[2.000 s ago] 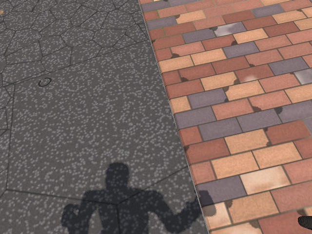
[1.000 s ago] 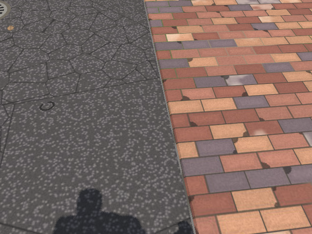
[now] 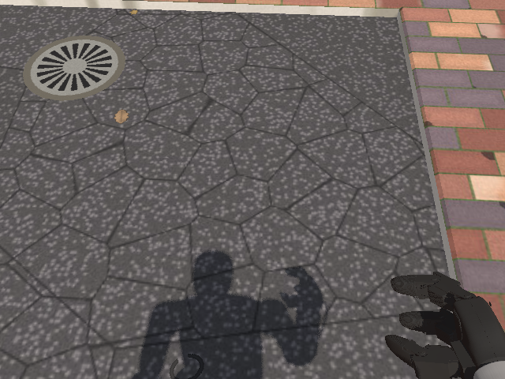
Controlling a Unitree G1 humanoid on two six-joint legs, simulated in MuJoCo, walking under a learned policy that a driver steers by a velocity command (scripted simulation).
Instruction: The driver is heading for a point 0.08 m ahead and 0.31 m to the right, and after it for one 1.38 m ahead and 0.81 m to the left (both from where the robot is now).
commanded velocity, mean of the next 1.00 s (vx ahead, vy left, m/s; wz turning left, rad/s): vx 0.13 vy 0.00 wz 0.41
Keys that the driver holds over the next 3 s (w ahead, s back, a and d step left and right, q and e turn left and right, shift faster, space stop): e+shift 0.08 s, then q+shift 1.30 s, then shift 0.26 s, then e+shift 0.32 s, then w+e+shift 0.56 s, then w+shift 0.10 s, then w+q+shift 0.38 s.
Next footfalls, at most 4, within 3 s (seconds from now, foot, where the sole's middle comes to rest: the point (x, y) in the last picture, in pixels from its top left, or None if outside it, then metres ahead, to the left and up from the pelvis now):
0.34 right None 0.35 -0.10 -0.75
0.68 left None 0.31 0.17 -0.75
1.22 right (288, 372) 0.44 0.02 -0.75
1.64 left None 0.21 0.18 -0.75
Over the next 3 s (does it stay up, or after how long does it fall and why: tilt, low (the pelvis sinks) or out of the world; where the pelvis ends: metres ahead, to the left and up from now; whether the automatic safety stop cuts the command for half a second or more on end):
stays up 0.94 0.27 0.01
